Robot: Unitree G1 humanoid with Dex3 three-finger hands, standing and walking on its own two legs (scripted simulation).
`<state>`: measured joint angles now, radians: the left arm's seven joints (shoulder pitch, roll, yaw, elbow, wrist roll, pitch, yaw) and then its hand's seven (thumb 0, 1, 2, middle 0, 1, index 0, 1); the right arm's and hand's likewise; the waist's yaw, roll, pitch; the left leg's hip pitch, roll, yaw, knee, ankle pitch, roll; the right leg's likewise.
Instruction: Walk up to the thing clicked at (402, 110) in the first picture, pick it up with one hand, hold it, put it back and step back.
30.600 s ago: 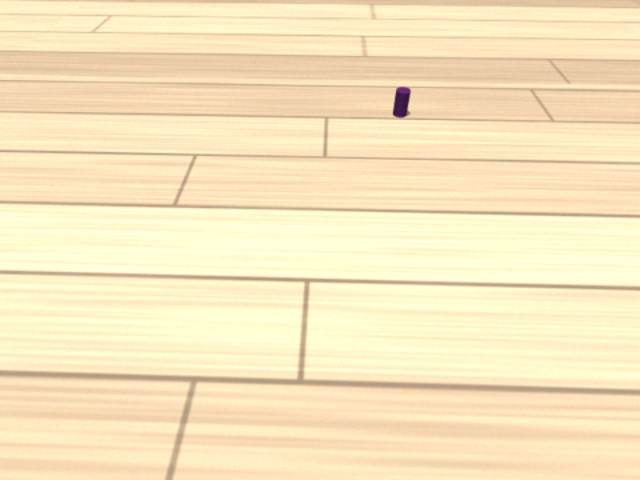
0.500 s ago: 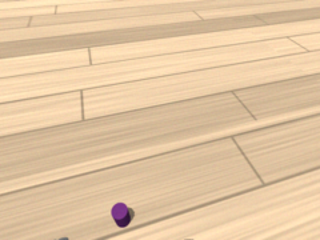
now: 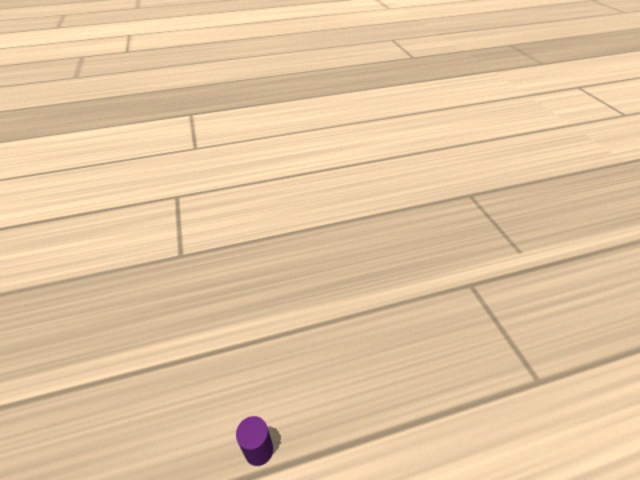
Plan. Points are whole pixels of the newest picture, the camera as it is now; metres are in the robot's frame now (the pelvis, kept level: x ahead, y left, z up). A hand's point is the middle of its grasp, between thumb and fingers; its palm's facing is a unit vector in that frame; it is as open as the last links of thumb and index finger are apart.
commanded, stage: stand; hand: left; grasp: from the side
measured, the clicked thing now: (255, 441) +0.40 +0.21 -0.70
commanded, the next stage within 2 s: step back in 1.42 s
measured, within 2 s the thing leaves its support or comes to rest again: neither
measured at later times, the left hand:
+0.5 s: hand out of the picture +0.06 +0.24 -0.16, palm faces -0.03 -0.94 -0.34, open 7.4 cm
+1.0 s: hand out of the picture +0.09 +0.24 -0.15, palm faces -0.03 -0.94 -0.34, open 7.4 cm
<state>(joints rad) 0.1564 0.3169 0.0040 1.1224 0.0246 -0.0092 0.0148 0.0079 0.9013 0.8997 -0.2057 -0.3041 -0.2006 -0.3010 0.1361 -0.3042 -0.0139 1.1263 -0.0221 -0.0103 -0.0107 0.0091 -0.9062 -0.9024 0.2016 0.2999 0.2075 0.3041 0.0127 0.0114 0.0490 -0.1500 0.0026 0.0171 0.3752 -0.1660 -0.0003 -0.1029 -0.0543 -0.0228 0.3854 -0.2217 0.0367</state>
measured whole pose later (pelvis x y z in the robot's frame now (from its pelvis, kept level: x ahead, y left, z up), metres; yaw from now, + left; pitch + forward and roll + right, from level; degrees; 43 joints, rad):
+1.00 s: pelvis +0.02 -0.01 +0.00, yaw -1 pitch -2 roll +0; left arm 0.11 0.33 0.01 1.15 0.01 -0.01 0.00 0.01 0.90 0.90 -0.21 -0.30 -0.20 -0.30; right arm 0.11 -0.34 0.00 1.16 -0.01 -0.01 -0.01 0.01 -0.91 -0.90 0.20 0.30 0.21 0.30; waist 0.00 0.01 0.05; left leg -0.12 0.02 0.03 0.32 -0.16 -0.01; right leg -0.08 -0.04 -0.01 0.32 -0.20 0.03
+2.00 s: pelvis -0.07 +0.04 -0.01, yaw -4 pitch -1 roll -1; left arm 0.11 0.39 0.07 0.86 0.01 0.06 0.02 0.01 0.90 0.90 -0.20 -0.30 -0.20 -0.30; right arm 0.14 -0.34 -0.05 0.90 -0.02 0.02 -0.02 0.01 -0.90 -0.90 0.20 0.30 0.21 0.30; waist -0.02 -0.04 0.20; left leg -0.32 -0.01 0.04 0.58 -0.24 0.06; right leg -0.43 0.10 0.16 1.13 -0.51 0.01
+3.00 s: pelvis -0.38 +0.00 -0.02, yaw -5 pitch -3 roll +1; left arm 0.22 0.34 0.07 0.85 0.04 0.05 -0.01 0.01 0.90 0.90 -0.21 -0.30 -0.20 -0.30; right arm 0.16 -0.41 -0.05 0.85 0.00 0.05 -0.03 0.01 -0.91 -0.90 0.20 0.30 0.21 0.30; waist 0.02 0.02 0.14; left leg -0.54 -0.12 -0.14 1.11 -0.45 -0.01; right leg -0.29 0.00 0.06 0.66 -0.33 -0.01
